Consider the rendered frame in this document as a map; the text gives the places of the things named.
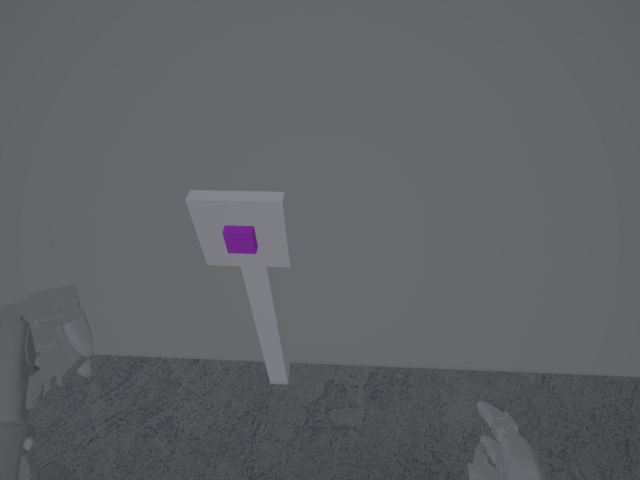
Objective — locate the button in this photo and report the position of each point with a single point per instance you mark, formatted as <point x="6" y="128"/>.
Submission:
<point x="240" y="239"/>

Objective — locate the left robot forearm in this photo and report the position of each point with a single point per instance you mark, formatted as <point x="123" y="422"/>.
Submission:
<point x="16" y="440"/>

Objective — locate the panel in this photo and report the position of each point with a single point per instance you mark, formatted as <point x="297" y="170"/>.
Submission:
<point x="211" y="211"/>

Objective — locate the robot left hand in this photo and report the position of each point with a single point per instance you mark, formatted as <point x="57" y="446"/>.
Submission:
<point x="61" y="333"/>

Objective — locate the robot right hand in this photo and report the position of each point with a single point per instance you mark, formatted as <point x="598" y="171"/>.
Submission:
<point x="514" y="458"/>

